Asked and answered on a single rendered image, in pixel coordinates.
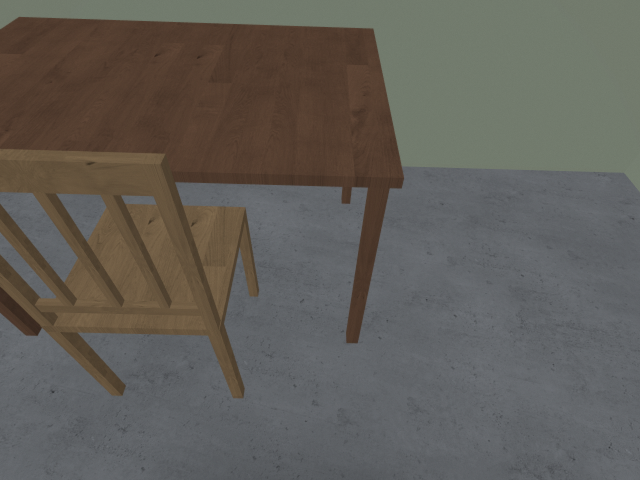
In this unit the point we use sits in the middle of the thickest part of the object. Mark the chair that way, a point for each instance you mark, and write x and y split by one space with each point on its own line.
146 269

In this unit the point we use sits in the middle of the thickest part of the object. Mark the table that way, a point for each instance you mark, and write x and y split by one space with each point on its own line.
226 103

